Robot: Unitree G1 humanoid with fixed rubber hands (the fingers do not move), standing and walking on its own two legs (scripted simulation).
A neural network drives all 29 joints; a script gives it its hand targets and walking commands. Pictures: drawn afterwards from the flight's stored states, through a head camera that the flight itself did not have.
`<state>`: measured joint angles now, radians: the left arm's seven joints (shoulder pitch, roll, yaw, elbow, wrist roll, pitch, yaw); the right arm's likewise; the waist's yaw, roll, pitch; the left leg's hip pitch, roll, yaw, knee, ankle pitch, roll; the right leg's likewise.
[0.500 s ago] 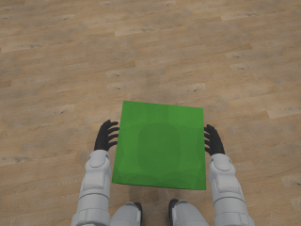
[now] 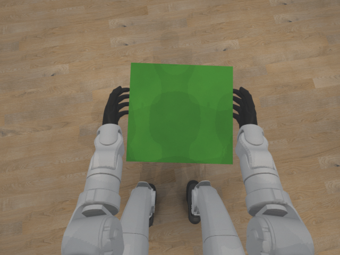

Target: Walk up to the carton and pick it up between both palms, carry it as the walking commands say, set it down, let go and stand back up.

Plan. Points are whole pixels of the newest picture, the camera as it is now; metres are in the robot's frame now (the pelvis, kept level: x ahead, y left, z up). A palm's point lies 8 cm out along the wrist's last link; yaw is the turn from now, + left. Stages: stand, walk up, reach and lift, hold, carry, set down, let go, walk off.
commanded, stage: set down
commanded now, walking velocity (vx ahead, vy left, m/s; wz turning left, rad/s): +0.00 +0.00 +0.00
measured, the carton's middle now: (177, 120) +0.42 +0.00 -0.18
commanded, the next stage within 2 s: none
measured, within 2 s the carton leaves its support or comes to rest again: neither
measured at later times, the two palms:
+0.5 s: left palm (121, 113) +0.43 +0.16 -0.17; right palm (233, 113) +0.44 -0.16 -0.17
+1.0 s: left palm (125, 113) +0.46 +0.17 -0.26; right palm (221, 112) +0.47 -0.15 -0.27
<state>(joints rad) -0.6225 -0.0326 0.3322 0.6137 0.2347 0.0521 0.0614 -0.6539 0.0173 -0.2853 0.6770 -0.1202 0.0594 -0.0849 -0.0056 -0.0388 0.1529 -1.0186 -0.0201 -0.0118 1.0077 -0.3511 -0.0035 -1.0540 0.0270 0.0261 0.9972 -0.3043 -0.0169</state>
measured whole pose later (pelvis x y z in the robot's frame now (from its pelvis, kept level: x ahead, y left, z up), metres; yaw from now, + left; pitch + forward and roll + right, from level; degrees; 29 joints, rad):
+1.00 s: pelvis -0.03 -0.01 -0.16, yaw +2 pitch +36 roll +2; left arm -1.03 0.08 0.39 0.65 0.14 0.24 0.06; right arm -1.06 -0.09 -0.30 0.71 -0.05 0.24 -0.12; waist -0.01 -0.05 0.12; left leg -1.77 -0.05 -0.02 1.65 -0.52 -0.03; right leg -1.82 0.06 0.05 1.65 -0.46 -0.01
